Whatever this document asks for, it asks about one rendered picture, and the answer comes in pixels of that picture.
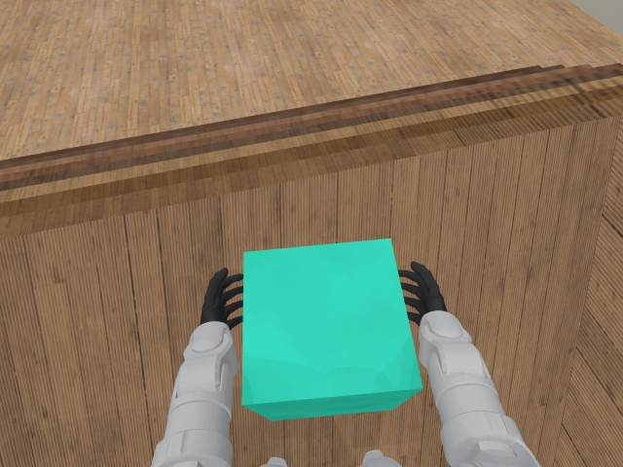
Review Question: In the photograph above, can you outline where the carton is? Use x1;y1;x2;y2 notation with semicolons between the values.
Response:
241;238;423;421

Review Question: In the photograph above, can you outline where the robot right hand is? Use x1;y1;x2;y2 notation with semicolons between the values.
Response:
398;261;448;326

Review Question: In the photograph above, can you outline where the robot left hand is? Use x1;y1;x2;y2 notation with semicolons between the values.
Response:
200;268;243;330

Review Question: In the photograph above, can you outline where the left robot forearm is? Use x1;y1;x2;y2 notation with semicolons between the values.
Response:
151;321;238;467

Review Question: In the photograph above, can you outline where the right robot shin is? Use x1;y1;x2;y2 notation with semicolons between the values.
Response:
362;449;384;463

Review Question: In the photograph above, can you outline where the right robot forearm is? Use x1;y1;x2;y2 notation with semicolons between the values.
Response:
419;310;541;467

